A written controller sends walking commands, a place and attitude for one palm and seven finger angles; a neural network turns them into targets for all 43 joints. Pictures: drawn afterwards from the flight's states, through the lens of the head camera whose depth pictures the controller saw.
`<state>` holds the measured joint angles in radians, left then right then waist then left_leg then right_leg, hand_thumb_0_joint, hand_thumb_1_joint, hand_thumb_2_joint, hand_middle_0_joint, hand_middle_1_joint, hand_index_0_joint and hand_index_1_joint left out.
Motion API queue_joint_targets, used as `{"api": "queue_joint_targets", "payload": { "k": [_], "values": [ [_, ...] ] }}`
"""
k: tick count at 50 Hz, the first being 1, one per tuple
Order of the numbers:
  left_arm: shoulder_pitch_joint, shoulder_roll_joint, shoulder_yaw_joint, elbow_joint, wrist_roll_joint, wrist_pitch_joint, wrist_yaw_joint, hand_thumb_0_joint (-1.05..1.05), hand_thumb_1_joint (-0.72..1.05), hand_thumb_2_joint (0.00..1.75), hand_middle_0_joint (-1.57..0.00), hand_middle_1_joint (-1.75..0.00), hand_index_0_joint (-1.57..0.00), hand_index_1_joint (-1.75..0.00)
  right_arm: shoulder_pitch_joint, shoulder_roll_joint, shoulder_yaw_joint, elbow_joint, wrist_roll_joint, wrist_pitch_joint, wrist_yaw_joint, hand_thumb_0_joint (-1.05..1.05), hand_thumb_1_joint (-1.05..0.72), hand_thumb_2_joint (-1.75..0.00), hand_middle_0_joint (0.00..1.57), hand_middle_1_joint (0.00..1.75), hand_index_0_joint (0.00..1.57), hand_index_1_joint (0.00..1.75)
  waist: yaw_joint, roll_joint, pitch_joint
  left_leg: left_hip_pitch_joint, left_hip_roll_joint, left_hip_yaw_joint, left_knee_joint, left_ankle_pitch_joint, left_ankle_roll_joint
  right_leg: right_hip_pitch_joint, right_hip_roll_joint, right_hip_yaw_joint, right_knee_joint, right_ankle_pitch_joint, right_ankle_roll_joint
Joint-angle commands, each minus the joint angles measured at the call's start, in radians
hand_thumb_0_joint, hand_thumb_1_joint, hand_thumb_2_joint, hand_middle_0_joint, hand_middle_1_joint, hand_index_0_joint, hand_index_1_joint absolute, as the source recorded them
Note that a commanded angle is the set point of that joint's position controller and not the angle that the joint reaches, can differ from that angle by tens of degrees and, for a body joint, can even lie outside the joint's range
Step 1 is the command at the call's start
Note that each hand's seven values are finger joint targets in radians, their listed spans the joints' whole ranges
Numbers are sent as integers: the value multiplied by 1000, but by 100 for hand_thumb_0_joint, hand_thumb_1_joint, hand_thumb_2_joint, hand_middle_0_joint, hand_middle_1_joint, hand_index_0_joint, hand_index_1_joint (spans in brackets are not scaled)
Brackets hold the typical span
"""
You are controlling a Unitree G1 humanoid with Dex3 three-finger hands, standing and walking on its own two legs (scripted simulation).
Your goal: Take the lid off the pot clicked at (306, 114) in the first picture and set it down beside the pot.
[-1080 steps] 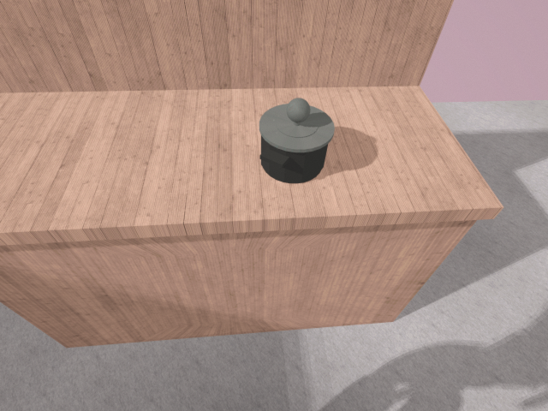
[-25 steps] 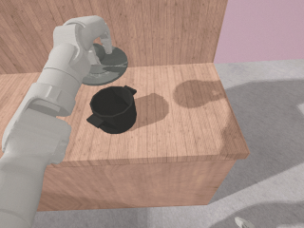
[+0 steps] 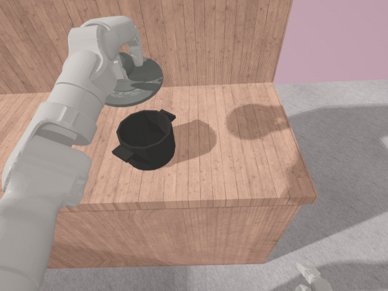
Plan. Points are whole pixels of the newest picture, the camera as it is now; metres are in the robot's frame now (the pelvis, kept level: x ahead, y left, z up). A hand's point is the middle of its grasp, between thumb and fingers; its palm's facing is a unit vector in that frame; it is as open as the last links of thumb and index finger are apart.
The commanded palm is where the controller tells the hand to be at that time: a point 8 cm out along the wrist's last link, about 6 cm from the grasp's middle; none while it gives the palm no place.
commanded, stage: move the lid sideways beside the pot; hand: left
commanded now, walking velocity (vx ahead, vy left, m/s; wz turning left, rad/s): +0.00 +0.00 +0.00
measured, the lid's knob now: (122, 64) +0.50 +0.14 +0.23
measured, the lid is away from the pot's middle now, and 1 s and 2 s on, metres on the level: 0.01 0.15 0.25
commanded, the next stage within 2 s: lower the lid onto the table in 1.96 s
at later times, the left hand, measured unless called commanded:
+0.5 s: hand (79, 69) +0.46 +0.21 +0.25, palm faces -0.21 -0.07 -0.98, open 7.3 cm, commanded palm +0.45 +0.21 +0.31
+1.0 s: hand (47, 71) +0.47 +0.27 +0.24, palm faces -0.23 -0.07 -0.97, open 7.3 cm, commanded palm +0.46 +0.27 +0.31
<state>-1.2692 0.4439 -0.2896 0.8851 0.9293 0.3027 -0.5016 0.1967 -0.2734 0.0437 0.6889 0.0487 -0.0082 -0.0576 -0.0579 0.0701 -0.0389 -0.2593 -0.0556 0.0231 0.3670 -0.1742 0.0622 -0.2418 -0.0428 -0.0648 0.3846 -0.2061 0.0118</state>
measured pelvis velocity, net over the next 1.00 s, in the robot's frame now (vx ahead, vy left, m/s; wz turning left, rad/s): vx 0.00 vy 0.02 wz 0.00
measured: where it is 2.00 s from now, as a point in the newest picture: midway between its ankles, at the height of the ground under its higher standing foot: outside the picture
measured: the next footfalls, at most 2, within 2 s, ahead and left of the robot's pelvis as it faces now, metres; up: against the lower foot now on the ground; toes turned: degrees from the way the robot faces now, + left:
none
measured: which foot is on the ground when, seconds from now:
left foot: down 0.00-1.00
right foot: down 0.00-1.00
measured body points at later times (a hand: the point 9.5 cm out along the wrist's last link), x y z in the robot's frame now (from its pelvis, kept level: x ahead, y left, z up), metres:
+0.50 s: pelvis +0.00 +0.00 +0.00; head +0.01 -0.02 +0.45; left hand +0.47 +0.21 +0.30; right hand +0.12 -0.26 -0.12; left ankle +0.01 +0.08 -0.74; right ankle -0.01 -0.13 -0.74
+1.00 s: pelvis +0.00 +0.02 +0.00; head +0.04 +0.01 +0.45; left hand +0.48 +0.27 +0.30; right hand +0.09 -0.25 -0.12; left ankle +0.01 +0.08 -0.74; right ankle -0.01 -0.13 -0.74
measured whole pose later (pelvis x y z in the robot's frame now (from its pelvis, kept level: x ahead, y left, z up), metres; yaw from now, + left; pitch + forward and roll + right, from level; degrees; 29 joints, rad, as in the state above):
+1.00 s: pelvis +0.00 +0.02 +0.00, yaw +0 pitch +5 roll -1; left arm -1.22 0.72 -0.16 0.94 0.97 0.16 -0.54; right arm 0.24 -0.29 0.04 0.69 0.07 0.07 -0.07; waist -0.08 0.05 -0.02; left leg -0.30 -0.06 0.03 0.39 -0.18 0.08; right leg -0.25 -0.04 -0.06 0.34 -0.18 0.03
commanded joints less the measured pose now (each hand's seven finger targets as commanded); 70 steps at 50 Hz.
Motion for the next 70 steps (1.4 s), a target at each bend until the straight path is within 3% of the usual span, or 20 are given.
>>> {"api": "queue_joint_targets", "payload": {
  "k": [1,7,11,14,15,18,23,27,29,32,34,42,45,50,52,55,59,64,67,70],
  "values": [
    [-671,357,153,-188,51,-13,81,0,69,90,-85,-105,-90,-105,-52,-119,-28,-121,1,-29,-15,0,-90,-90,20,30,20,30,3,-93,-446,216,16,-80,-1,281,12,114,28,40,-10,326,-53],
    [-644,323,121,-281,65,-15,66,0,69,90,-85,-105,-90,-105,-74,-117,-36,-150,3,-13,-2,0,-90,-90,20,30,20,30,11,-27,-486,269,24,-86,25,389,10,105,26,40,-6,364,-55],
    [-565,382,165,-217,50,-9,44,0,69,90,-85,-105,-90,-105,-66,-130,-39,-142,10,10,-5,0,-90,-90,20,30,20,30,4,-121,-419,210,23,-73,18,308,21,115,28,37,-22,352,-48],
    [-637,363,122,-245,38,-20,32,0,69,90,-85,-105,-90,-105,-79,-128,-35,-142,22,14,-12,0,-90,-90,20,30,20,30,-11,-96,-392,211,18,-71,9,259,23,86,30,32,-27,319,-48],
    [-668,334,93,-335,18,-38,37,0,69,90,-85,-105,-90,-105,-82,-132,-40,-154,23,7,-9,0,-90,-90,20,30,20,30,-16,-47,-433,262,20,-82,20,314,22,80,27,32,-24,330,-50],
    [-670,446,182,-403,45,-65,45,0,69,90,-85,-105,-90,-105,-72,-125,-42,-156,12,-4,-16,0,-90,-90,20,30,20,30,1,13,-535,333,25,-97,35,381,21,101,34,38,-17,333,-53],
    [-574,484,204,-189,39,-49,29,0,69,90,-85,-105,-90,-105,-46,-144,-39,-118,23,25,-20,0,-90,-90,20,30,20,30,-6,-90,-359,199,24,-80,4,228,20,78,35,21,-43,277,-51],
    [-656,379,103,-271,43,-74,31,0,69,90,-85,-105,-90,-105,-61,-134,-40,-132,24,19,-14,0,-90,-90,20,30,20,30,-18,15,-391,262,27,-93,10,260,9,24,39,13,-37,237,-58],
    [-637,430,148,-313,54,-88,40,0,69,90,-85,-105,-90,-105,-50,-136,-46,-143,18,16,-14,0,-90,-90,20,30,20,30,-10,43,-467,315,32,-106,28,347,8,34,43,19,-32,258,-60],
    [-602,423,146,-223,44,-91,28,0,69,90,-85,-105,-90,-105,-30,-142,-46,-120,23,27,-16,0,-90,-90,20,30,20,30,-22,-11,-412,278,33,-98,18,281,12,20,45,12,-46,228,-56],
    [-645,508,199,-251,36,-102,30,0,69,90,-85,-105,-90,-105,-33,-150,-43,-124,26,26,-21,0,-90,-90,20,30,20,30,-13,-27,-435,257,29,-94,7,254,15,61,42,15,-41,244,-57],
    [-621,510,181,-163,61,-123,30,0,69,90,-85,-105,-90,-105,-9,-156,-46,-111,22,29,-26,0,-90,-90,20,30,20,30,-17,11,-384,239,34,-98,5,263,9,23,45,6,-52,215,-62],
    [-584,578,227,-186,59,-138,36,0,69,90,-85,-105,-90,-105,-2,-169,-52,-123,20,39,-23,0,-90,-90,20,30,20,30,-12,18,-426,250,35,-100,16,334,6,56,41,13,-50,256,-65],
    [-641,552,199,-319,50,-160,36,0,69,90,-85,-105,-90,-105,-4,-162,-61,-141,24,34,-21,0,-90,-90,20,30,20,30,-21,97,-499,354,46,-115,45,494,2,22,46,12,-47,283,-61],
    [-599,540,200,-252,62,-154,30,0,69,90,-85,-105,-90,-105,22,-158,-61,-118,21,38,-24,0,-90,-90,20,30,20,30,-27,82,-463,358,51,-120,48,487,3,-24,57,2,-57,248,-56],
    [-531,687,314,-226,54,-156,33,0,69,90,-85,-105,-90,-105,28,-185,-62,-122,19,48,-25,0,-90,-90,20,30,20,30,-8,53,-468,304,41,-111,46,473,8,47,48,12,-55,295,-64],
    [-540,594,221,-125,58,-150,12,0,69,90,-85,-105,-90,-105,23,-173,-56,-103,31,62,-28,0,-90,-90,20,30,20,30,-23,-6,-361,238,47,-94,24,353,14,4,52,-3,-65,241,-55],
    [-626,685,271,-252,83,-185,33,0,69,90,-85,-105,-90,-105,31,-172,-58,-115,24,53,-38,0,-90,-90,20,30,20,30,-16,106,-501,348,54,-110,44,462,7,12,55,3,-57,244,-58],
    [-566,631,236,-151,72,-192,25,0,69,90,-85,-105,-90,-105,46,-170,-56,-96,25,54,-43,0,-90,-90,20,30,20,30,-29,78,-435,313,52,-106,47,428,11,-12,59,-4,-70,229,-55],
    [-567,716,285,-167,60,-201,26,0,69,90,-85,-105,-90,-105,40,-189,-56,-97,30,64,-43,0,-90,-90,20,30,20,30,-19,80,-444,282,48,-95,43,421,11,34,49,3,-64,265,-60]
  ]
}}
